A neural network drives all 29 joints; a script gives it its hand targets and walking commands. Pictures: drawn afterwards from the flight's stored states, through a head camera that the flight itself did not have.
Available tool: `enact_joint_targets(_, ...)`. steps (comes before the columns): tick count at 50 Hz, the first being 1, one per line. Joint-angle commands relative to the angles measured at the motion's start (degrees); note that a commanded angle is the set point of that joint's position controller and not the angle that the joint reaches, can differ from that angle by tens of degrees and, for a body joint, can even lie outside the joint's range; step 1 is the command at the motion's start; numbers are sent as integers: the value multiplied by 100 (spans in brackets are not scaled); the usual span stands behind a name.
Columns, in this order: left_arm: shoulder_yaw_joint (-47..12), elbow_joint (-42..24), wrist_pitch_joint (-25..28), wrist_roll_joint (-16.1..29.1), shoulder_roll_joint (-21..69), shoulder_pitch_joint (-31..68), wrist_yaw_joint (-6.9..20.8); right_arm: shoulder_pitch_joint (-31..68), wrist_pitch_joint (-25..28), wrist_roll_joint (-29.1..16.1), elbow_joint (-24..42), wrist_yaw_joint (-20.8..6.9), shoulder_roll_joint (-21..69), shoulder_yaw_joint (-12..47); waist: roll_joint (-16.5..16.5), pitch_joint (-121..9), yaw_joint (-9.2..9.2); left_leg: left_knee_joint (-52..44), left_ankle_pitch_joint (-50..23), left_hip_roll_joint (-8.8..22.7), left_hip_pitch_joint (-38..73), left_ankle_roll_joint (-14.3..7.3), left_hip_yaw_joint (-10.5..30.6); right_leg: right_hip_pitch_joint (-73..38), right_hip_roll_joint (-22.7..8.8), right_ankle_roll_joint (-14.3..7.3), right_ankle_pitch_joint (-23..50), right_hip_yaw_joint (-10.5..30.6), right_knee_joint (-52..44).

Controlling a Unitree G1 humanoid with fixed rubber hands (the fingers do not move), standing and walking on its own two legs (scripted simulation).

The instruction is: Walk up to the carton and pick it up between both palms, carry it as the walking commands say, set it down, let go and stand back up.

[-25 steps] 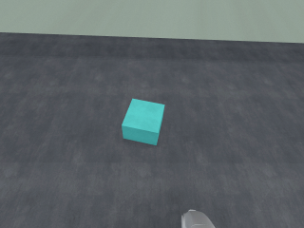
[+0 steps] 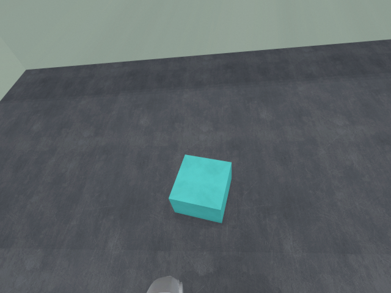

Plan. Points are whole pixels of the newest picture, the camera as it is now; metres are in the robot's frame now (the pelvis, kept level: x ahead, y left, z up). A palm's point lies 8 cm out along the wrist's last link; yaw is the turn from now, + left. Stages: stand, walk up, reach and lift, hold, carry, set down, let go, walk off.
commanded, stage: walk up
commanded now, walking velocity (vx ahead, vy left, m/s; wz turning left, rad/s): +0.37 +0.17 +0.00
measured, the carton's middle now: (202, 187) +0.71 +0.07 -0.69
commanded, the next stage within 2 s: none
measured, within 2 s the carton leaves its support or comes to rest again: neither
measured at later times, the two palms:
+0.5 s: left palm (83, 284) +0.17 +0.33 -0.16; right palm (301, 274) +0.18 -0.18 -0.11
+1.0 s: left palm (120, 236) +0.28 +0.25 -0.13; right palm (303, 265) +0.20 -0.20 -0.16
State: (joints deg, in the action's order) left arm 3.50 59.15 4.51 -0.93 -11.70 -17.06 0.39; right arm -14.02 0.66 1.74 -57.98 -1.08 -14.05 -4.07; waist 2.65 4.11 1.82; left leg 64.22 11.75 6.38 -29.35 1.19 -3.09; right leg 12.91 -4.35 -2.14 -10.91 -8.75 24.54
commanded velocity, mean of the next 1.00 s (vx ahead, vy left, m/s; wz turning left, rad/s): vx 0.16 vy -0.01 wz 0.00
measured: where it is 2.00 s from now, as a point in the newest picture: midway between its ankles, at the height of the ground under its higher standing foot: (200, 287)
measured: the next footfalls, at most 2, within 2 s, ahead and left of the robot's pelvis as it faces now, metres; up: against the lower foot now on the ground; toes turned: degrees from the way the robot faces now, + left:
left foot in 0.32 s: +0.25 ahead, +0.18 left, +0.00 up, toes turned +5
right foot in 0.78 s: +0.31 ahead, -0.09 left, +0.00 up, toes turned -6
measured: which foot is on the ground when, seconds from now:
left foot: up 0.00-0.30, down 0.32-1.00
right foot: down 0.00-0.32, up 0.34-0.76, down 0.78-1.00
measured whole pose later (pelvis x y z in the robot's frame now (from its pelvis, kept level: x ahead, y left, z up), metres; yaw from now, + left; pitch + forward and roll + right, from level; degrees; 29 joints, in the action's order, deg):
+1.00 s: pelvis +0.22 +0.02 +0.00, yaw +0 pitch -2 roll +0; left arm 1.5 61.2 -0.1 -0.1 -8.0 -10.7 -1.5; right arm -17.7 -0.6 0.7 -63.3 1.8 -9.5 -1.1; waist 3.0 1.8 -0.7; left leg 22.5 13.6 5.4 -7.1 3.1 -3.5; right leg 12.4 -0.6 -1.7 -7.5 -6.3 21.2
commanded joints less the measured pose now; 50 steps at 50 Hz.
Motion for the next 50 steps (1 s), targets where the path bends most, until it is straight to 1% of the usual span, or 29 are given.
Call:
enact_joint_targets(1,79,-174,96,-3,-641,-408,-46,-534,-156,16,36,-60,11,4,-1158,-143,-175,-249,-437,133,-235,64,85,-323,-1396,-217,2677,959,-1052)
enact_joint_targets(9,89,-99,-22,-59,-724,-964,-164,734,-137,-20,438,-192,114,153,-1358,202,121,-2462,-722,-67,-32,146,-228,-648,-1395,-276,1924,554,-1179)
enact_joint_targets(10,84,-108,-36,-64,-707,-942,-146,823,-105,-59,447,-181,115,158,-1489,167,121,-2719,-626,-112,204,131,-294,-615,-1338,-280,1798,442,-1138)
enact_joint_targets(11,56,-30,-54,-69,-634,-952,-130,940,-22,-89,533,-160,154,209,-1888,96,63,-2886,-406,-182,565,108,-349,-548,-1075,-289,1219,263,-1069)
enact_joint_targets(12,73,28,-97,-54,-619,-1000,-142,866,44,-79,500,-135,84,205,-1837,62,60,-3014,-285,-234,829,117,-443,-521,-1044,-301,953,322,-949)
enact_joint_targets(14,76,50,-147,-34,-663,-973,-158,265,144,-63,226,-22,-96,151,-1142,-26,-142,-3717,-417,-295,1620,149,-618,-343,-1083,-170,661,447,-437)
enact_joint_targets(15,45,44,-158,-20,-583,-1038,-144,-285,213,-31,-5,41,-322,82,-609,-275,-333,-3944,-272,-282,2378,107,-653,-116,-874,-79,619,352,319)
enact_joint_targets(16,-19,-3,-148,-3,-334,-1162,-130,-851,294,66,-108,95,-732,-35,291,-680,-531,-4074,-585,644,3184,-7,332,481,-499,108,-252,113,1604)
enact_joint_targets(17,-73,-178,-163,36,-14,-1391,-136,-1183,277,86,-59,123,-1425,-193,1808,-1135,-694,-4727,-873,2067,3925,-762,2393,1824,131,371,-2373,119,3243)
enact_joint_targets(18,82,-115,-283,-72,-445,-1189,-141,-1443,244,-59,-66,117,-1526,-245,887,-1143,-790,-5012,-435,2655,3506,-1002,3103,1892,-13,349,-2521,742,4049)
enact_joint_targets(19,150,-129,-338,-104,-620,-850,-101,-1103,216,-87,-37,166,-1333,-197,299,-685,-604,-5140,-432,2521,2865,-883,2944,1924,-141,359,-1989,996,4373)
enact_joint_targets(20,87,-111,-364,-39,-394,-744,-63,-642,234,-63,15,163,-967,-98,195,-210,-363,-5156,-767,2070,2298,-783,2227,1851,-296,356,-1404,1046,4257)
enact_joint_targets(21,33,-79,-401,1,-230,-757,-25,-298,261,-60,65,147,-605,-19,427,-41,-177,-5220,-959,1637,2004,-653,1576,1733,-410,358,-1019,977,4019)
enact_joint_targets(23,9,39,-501,-35,-171,-936,36,-245,339,-37,52,114,-267,75,846,-163,-53,-5242,-1299,1218,1772,-507,841,1372,-301,376,-641,768,3850)
enact_joint_targets(26,29,12,-593,-79,-245,-557,72,-602,394,-55,-33,128,-355,70,824,-280,-124,-5225,-1564,1184,2002,-572,562,1496,-229,441,-311,623,3609)
enact_joint_targets(30,-15,-207,-634,-67,-209,192,100,-900,351,-21,-95,178,-415,63,805,-68,-291,-5375,-994,1189,2020,-735,448,1675,-223,468,-73,522,2766)
enact_joint_targets(31,-50,-174,-642,4,-82,198,38,-648,351,-8,-58,209,-234,147,789,-35,-167,-5031,-2525,935,1822,-657,-24,1094,-112,426,-50,544,2127)
enact_joint_targets(32,-109,-298,-594,134,-41,432,3,-568,299,-17,-111,216,-222,150,1286,-109,-159,-4803,-3826,551,2059,-751,-314,875,110,442,-225,472,1667)
enact_joint_targets(33,-126,-305,-567,137,-114,391,-38,-694,255,-26,-183,218,-328,117,1338,-261,-244,-4688,-4183,597,2288,-803,-347,769,242,434,-227,320,1480)
enact_joint_targets(34,-128,-259,-555,129,-149,322,-86,-753,218,-48,-247,226,-360,102,1188,-357,-287,-4589,-4156,712,2395,-842,-274,622,257,444,-190,307,1279)
enact_joint_targets(36,-126,-167,-535,114,-168,208,-152,-688,121,-85,-289,235,-388,81,792,-416,-234,-4399,-3062,767,2307,-759,-153,153,242,434,238,284,380)
enact_joint_targets(37,-95,-114,-493,90,-220,65,-176,-660,76,-94,-293,240,-363,90,688,-415,-161,-4317,-2124,668,2100,-588,-78,-295,150,410,685,294,-279)
enact_joint_targets(38,-53,-66,-431,40,-377,-74,-201,-810,30,-102,-322,241,-150,147,365,-426,-142,-4189,-1212,467,1813,-375,-40,-769,-159,370,880,487,-597)
enact_joint_targets(39,-12,-64,-363,-11,-655,-194,-212,-1080,-16,-71,-326,242,170,223,-418,-481,-198,-3815,236,177,1405,-151,-114,-1092,-881,286,1707,1197,-547)
enact_joint_targets(40,-6,-137,-374,20,-869,151,-201,-1371,-104,-89,-325,289,390,253,-1462,-447,-285,-3647,1159,-114,1377,-5,-185,-550,-1413,-147,1303,1833,-899)
enact_joint_targets(41,-10,-73,-428,21,-730,303,-194,-1294,-212,-90,-398,327,223,214,-1659,-306,-245,-3572,1225,-196,1622,-57,-206,-157,-1196,-312,120,1891,-1169)
enact_joint_targets(43,-83,-95,-469,19,-478,650,-204,-1153,-243,-102,-431,308,144,187,-1504,-36,-318,-3791,585,-225,1653,-65,-144,22,-844,-196,-752,1631,-1430)
enact_joint_targets(48,-74,99,-429,91,-391,392,-215,-943,-106,-106,-537,303,155,257,-760,-147,-220,-4371,-15,-69,1860,-18,-17,-277,-557,-43,-413,1338,-1330)
enact_joint_targets(50,-55,177,-395,93,-391,331,-208,-894,-82,-100,-567,311,175,272,-633,-159,-215,-4476,-103,-28,1869,-5,-3,-419,-497,-20,-183,1261,-1258)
